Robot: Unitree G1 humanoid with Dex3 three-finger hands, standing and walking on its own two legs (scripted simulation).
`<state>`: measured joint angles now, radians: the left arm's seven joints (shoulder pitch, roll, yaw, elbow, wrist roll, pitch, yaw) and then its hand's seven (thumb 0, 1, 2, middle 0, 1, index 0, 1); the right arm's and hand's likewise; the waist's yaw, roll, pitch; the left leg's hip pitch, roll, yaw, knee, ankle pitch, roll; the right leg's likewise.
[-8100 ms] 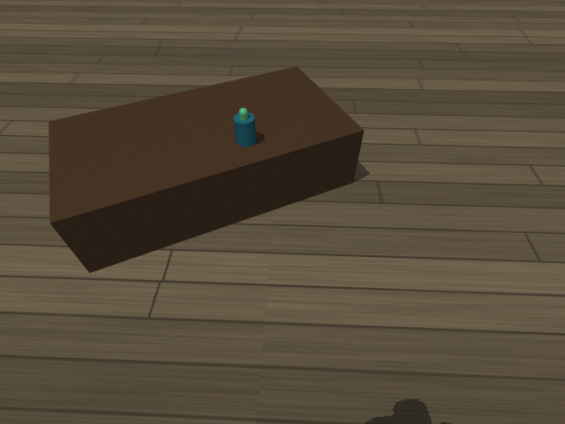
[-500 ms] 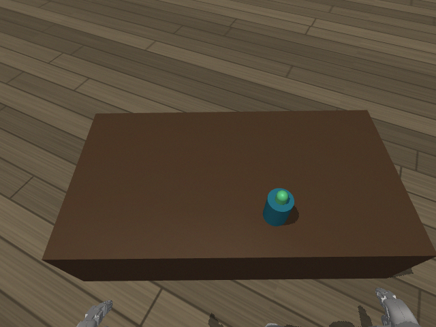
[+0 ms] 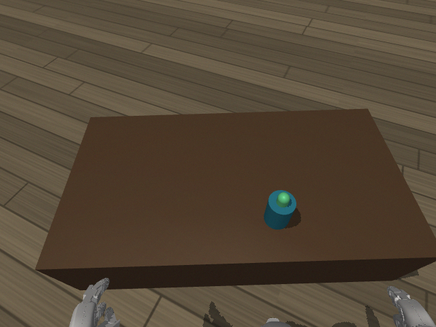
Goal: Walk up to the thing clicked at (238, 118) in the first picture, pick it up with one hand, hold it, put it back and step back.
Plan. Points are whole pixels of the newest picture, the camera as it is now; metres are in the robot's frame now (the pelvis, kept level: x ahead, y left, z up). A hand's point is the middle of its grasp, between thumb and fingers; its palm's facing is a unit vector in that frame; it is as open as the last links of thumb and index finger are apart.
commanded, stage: go down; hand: right
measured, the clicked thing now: (280, 207) +0.50 -0.18 -0.32
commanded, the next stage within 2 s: approach in 2.00 s
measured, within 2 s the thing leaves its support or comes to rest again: neither
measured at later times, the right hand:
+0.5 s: hand out of the picture +0.14 -0.28 -0.10, palm faces +0.05 +0.95 -0.31, open 17.4 cm
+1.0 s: hand (397, 238) +0.29 -0.34 -0.06, palm faces +0.13 +0.97 -0.19, open 17.4 cm
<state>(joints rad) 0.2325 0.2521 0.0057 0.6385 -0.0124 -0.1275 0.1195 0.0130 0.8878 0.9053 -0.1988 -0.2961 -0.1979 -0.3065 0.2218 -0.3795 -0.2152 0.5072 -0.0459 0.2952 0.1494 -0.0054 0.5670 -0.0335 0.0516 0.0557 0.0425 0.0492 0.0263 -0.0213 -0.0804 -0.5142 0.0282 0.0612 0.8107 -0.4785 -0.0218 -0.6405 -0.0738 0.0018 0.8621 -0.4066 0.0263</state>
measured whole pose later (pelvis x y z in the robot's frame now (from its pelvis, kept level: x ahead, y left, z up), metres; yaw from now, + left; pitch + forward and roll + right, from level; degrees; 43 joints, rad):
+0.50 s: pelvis -0.01 +0.00 -0.02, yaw -1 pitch +12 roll +3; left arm 0.26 0.24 -0.01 0.61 -0.01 -0.18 0.17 0.01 0.90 0.90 -0.20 -0.30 -0.20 -0.30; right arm 0.30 -0.41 -0.24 0.30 0.00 0.39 0.17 -0.01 0.52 -0.03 0.06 0.05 0.05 0.04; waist 0.03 -0.03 -0.12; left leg -0.62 0.03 0.08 0.93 -0.52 -0.02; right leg -0.76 -0.08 0.03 0.99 -0.45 0.03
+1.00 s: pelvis -0.04 +0.00 -0.03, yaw +1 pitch +16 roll +3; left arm 0.31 0.30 0.00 0.68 0.02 -0.16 0.12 0.01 0.90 0.90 -0.20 -0.30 -0.20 -0.30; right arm -0.32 -0.65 -0.51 0.96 0.05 -0.05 0.41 -0.01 0.51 -0.04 0.06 0.05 0.05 0.04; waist 0.07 -0.01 -0.07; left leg -0.79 0.02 0.05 1.01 -0.50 -0.02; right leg -0.91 -0.09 0.01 1.05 -0.42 0.02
